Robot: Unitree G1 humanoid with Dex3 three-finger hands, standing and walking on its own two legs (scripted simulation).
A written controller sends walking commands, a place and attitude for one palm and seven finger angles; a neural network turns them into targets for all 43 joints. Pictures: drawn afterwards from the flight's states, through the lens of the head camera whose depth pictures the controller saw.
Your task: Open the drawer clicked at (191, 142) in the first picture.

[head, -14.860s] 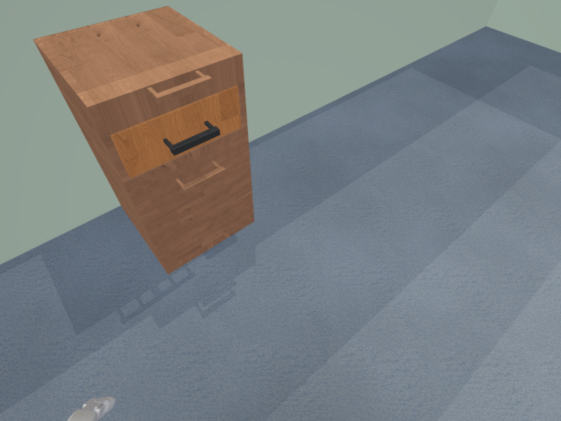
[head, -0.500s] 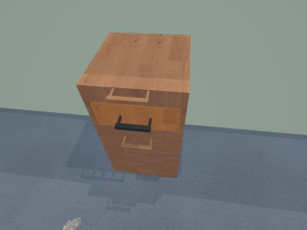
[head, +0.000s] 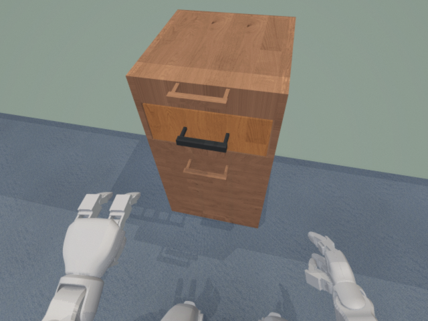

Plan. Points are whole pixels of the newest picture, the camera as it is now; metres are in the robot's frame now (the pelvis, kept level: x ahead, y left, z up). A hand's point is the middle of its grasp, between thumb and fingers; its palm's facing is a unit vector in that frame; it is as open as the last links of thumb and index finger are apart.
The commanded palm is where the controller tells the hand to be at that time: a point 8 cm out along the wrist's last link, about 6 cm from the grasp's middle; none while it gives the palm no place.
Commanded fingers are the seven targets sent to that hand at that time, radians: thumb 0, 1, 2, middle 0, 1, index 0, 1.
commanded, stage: raise the hand with hooked fingers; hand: left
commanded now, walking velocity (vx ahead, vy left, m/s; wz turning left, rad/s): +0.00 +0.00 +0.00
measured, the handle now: (203, 138) +0.61 +0.14 -0.09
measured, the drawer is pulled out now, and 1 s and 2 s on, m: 0.00 0.00 0.00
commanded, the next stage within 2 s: move the hooked fingers above the handle in 1.28 s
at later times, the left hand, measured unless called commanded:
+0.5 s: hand (108, 189) +0.30 +0.24 +0.09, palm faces +0.11 -0.09 -0.99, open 12.7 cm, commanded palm +0.27 +0.24 +0.14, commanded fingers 0.00 -0.43 0.33 -0.29 -1.15 -0.29 -1.15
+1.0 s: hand (105, 142) +0.36 +0.26 +0.14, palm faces +0.00 -0.07 -1.00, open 13.9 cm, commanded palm +0.33 +0.26 +0.19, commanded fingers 0.00 -0.50 0.30 -0.30 -1.20 -0.30 -1.20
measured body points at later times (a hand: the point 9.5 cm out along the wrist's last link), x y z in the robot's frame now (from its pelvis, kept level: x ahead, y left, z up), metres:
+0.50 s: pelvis +0.02 +0.02 +0.04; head +0.06 -0.01 +0.49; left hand +0.29 +0.24 +0.14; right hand +0.20 -0.24 -0.07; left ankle +0.03 +0.14 -0.67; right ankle +0.04 -0.11 -0.67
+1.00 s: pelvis +0.05 +0.02 +0.06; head +0.08 -0.02 +0.51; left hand +0.36 +0.26 +0.20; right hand +0.24 -0.20 -0.06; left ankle +0.03 +0.14 -0.67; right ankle +0.04 -0.11 -0.67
